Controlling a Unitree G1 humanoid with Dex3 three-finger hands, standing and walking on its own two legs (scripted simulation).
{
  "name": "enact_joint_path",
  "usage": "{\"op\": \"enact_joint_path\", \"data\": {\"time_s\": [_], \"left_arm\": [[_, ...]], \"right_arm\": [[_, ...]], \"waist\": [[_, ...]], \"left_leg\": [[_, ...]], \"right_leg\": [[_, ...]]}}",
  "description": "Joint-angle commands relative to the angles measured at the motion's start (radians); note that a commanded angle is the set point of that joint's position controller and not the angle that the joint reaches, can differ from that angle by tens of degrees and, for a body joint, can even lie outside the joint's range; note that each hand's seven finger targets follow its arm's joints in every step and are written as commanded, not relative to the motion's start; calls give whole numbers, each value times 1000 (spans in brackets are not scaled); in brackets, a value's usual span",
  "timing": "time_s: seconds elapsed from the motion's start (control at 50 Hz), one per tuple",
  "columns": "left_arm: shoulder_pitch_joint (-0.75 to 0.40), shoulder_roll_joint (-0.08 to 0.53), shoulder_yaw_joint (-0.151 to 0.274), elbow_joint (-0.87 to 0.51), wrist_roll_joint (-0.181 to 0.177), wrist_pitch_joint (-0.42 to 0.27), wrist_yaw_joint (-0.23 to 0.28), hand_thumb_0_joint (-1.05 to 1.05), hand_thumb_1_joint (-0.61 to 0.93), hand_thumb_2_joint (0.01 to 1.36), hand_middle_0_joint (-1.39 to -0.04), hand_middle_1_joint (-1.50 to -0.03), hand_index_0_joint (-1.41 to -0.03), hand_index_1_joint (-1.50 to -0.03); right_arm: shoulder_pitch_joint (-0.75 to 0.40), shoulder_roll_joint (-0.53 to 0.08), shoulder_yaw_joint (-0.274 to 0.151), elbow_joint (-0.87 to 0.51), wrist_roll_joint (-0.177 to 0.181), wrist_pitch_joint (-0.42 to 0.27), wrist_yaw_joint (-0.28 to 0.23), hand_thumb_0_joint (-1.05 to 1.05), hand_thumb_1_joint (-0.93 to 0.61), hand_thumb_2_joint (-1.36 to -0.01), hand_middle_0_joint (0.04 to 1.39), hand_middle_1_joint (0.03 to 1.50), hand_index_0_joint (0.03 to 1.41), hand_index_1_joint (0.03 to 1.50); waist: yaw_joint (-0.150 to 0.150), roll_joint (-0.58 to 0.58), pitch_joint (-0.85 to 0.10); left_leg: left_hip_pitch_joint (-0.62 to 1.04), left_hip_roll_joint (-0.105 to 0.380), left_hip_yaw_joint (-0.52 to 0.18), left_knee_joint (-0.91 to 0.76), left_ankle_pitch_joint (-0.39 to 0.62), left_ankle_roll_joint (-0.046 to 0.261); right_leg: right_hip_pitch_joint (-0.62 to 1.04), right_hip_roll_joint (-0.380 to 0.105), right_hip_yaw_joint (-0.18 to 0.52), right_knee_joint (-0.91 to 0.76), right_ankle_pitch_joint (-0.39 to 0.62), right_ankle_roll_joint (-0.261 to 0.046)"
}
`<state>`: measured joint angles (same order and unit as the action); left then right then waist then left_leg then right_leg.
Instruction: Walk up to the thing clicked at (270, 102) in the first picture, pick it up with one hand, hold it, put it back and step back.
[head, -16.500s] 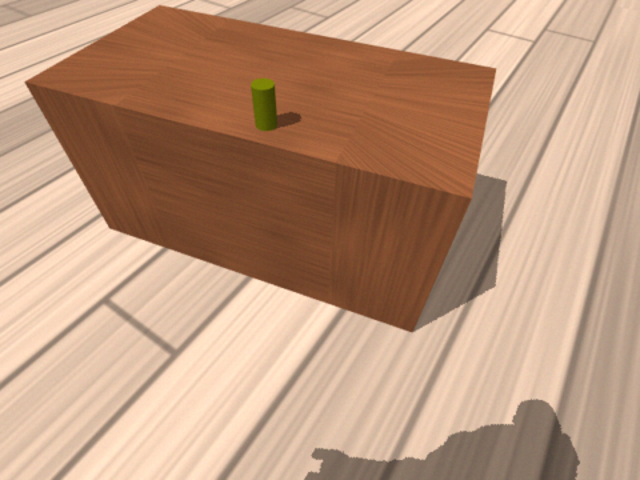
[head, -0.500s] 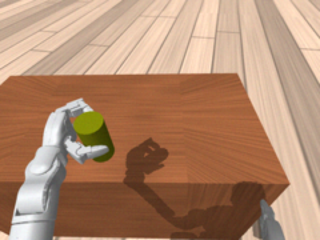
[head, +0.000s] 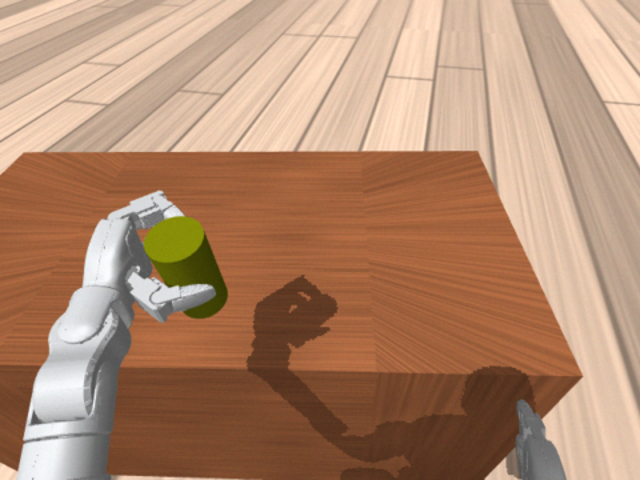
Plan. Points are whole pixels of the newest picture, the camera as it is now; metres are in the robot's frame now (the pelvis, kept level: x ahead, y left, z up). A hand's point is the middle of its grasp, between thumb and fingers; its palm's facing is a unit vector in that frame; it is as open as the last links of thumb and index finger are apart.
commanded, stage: hold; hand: left
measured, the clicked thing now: (190, 271) +0.30 +0.15 +0.16
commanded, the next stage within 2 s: crouch in 1.42 s
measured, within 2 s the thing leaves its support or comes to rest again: neither
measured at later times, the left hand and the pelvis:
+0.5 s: hand (177, 258) +0.31 +0.16 +0.17, palm faces +0.03 -1.00 -0.05, open 9.7 cm; pelvis -0.01 +0.00 +0.00, yaw +0 degrees
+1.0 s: hand (182, 259) +0.31 +0.16 +0.17, palm faces +0.01 -1.00 -0.04, open 9.7 cm; pelvis -0.01 +0.00 +0.00, yaw +0 degrees
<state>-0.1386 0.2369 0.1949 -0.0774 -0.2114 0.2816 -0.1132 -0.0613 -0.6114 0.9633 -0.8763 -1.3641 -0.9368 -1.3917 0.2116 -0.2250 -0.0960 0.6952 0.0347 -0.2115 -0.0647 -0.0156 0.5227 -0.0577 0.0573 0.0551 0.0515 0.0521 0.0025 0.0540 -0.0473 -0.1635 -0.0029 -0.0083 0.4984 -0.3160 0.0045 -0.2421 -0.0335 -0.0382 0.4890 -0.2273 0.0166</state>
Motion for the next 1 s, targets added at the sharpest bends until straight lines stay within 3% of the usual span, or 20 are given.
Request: {"op": "enact_joint_path", "data": {"time_s": [0.0,0.1,0.18,0.24,0.28,0.32,0.36,0.42,0.44,0.46,0.48,0.5,0.56,0.62,0.64,0.66,0.7,0.86,0.9,0.98], "left_arm": [[-361,160,56,-246,-16,-64,-13,0,20,1334,-1307,-1529,-1336,-1528],[-378,181,100,-288,-25,-74,10,0,34,1332,-1283,-1515,-1313,-1514],[-359,155,79,-254,-23,-71,17,0,48,1366,-1302,-1544,-1330,-1545],[-337,122,43,-235,-18,-60,14,0,21,1363,-1317,-1549,-1346,-1550],[-338,153,68,-256,-20,-57,11,0,18,1358,-1316,-1543,-1343,-1545],[-335,132,45,-268,-20,-45,5,0,1,1357,-1324,-1552,-1353,-1553],[-343,162,78,-275,-23,-47,12,0,-30,1340,-1320,-1549,-1351,-1547],[-365,163,88,-250,-24,-51,18,0,-38,1351,-1321,-1554,-1351,-1555],[-328,118,41,-231,-19,-52,14,0,-11,1360,-1322,-1558,-1351,-1558],[-341,139,70,-234,-25,-57,14,0,16,1369,-1320,-1551,-1348,-1554],[-343,135,55,-257,-21,-61,15,0,-1,1354,-1314,-1544,-1343,-1545],[-344,149,82,-240,-30,-63,14,0,2,1365,-1333,-1561,-1361,-1562],[-335,138,56,-299,-20,-76,11,0,-1,1354,-1324,-1554,-1353,-1553],[-308,139,51,-303,-20,-79,12,0,5,1361,-1323,-1555,-1351,-1556],[-327,178,91,-330,-23,-85,14,0,-27,1363,-1326,-1560,-1352,-1563],[-306,159,70,-314,-18,-82,18,0,-9,1358,-1321,-1557,-1349,-1558],[-347,192,97,-365,-20,-85,22,0,-22,1363,-1319,-1558,-1345,-1561],[-350,105,20,-234,-32,-53,5,0,-27,1394,-1342,-1585,-1369,-1589],[-314,140,63,-206,-30,-48,2,0,-16,1388,-1340,-1579,-1369,-1582],[-351,167,86,-258,-25,-58,6,0,7,1373,-1316,-1560,-1345,-1562]], "right_arm": [[-107,-155,-53,-177,-2,-51,-12,0,540,-55,49,51,49,51],[-95,-142,-53,-194,1,-51,-10,0,541,-56,49,51,49,51],[-84,-127,-43,-192,0,-50,-9,0,539,-57,49,51,49,51],[-123,-92,-15,-173,1,-49,-2,0,542,-55,49,50,49,50],[-124,-143,-50,-192,0,-46,-4,0,539,-56,49,50,49,50],[-109,-123,-32,-170,-1,-45,0,0,537,-56,49,50,49,50],[-136,-162,-63,-193,1,-48,-2,0,535,-56,49,51,49,51],[-126,-145,-53,-162,0,-47,-5,0,531,-58,49,51,49,51],[-131,-119,-39,-136,-1,-43,-4,0,536,-56,49,51,49,51],[-129,-137,-50,-149,-3,-49,-6,0,536,-57,49,51,49,51],[-148,-123,-41,-152,-2,-49,-6,0,537,-56,49,51,49,51],[-135,-158,-60,-177,-2,-53,-10,0,536,-57,49,51,49,51],[-119,-106,-22,-153,-2,-54,-4,0,539,-56,49,51,49,51],[-118,-123,-38,-132,0,-54,-5,0,534,-58,49,51,49,51],[-111,-153,-58,-145,-3,-56,-9,0,531,-59,49,51,49,51],[-134,-139,-47,-155,-1,-57,-8,0,531,-58,49,51,49,51],[-115,-140,-52,-143,-2,-57,-11,0,531,-59,49,51,49,51],[-175,-127,-33,-143,1,-64,-18,0,535,-58,49,51,49,51],[-141,-149,-46,-135,-1,-61,-20,0,541,-57,49,51,49,51],[-120,-145,-49,-159,1,-56,-10,0,540,-57,49,51,49,51]], "waist": [[-20,-49,-214],[-5,-53,-207],[-15,-53,-167],[7,-34,-135],[5,-36,-165],[0,-34,-171],[2,-57,-192],[-4,-64,-152],[-5,-58,-145],[-3,-78,-151],[5,-64,-157],[-12,-85,-157],[4,-47,-175],[-1,-12,-148],[-3,-21,-180],[-2,-26,-176],[-6,-14,-196],[-14,-82,-150],[-9,-103,-140],[0,-68,-176]], "left_leg": [[38,-4,1,-64,313,0],[29,-5,4,-68,305,-1],[12,-5,8,-77,262,0],[-2,-8,8,-84,241,2],[8,-7,8,-86,245,1],[14,-4,5,-82,253,1],[21,-4,4,-77,271,3],[7,-2,2,-82,249,1],[1,-4,2,-87,242,3],[1,-2,2,-89,238,3],[2,-5,4,-89,232,4],[11,-5,6,-87,213,8],[15,-7,6,-83,232,6],[1,-8,7,-85,221,2],[15,-7,6,-81,226,3],[10,-8,6,-84,233,3],[21,-7,6,-81,237,3],[16,-8,3,-94,202,11],[13,-7,4,-91,208,13],[20,-14,13,-86,230,10]], "right_leg": [[104,22,-17,-53,236,-22],[122,22,-18,-58,228,-20],[106,20,-14,-69,192,-20],[99,18,-18,-73,173,-22],[102,20,-18,-76,173,-23],[107,22,-20,-73,180,-25],[125,21,-20,-71,198,-22],[104,24,-18,-73,173,-21],[94,22,-19,-74,170,-22],[101,22,-17,-77,166,-20],[100,21,-19,-79,161,-20],[97,22,-17,-82,150,-16],[106,22,-19,-75,162,-19],[93,22,-18,-73,153,-23],[107,22,-17,-73,158,-22],[110,21,-17,-72,166,-22],[119,20,-14,-73,173,-21],[82,21,-20,-87,142,-17],[81,21,-21,-88,144,-15],[101,18,-17,-86,168,-16]]}}
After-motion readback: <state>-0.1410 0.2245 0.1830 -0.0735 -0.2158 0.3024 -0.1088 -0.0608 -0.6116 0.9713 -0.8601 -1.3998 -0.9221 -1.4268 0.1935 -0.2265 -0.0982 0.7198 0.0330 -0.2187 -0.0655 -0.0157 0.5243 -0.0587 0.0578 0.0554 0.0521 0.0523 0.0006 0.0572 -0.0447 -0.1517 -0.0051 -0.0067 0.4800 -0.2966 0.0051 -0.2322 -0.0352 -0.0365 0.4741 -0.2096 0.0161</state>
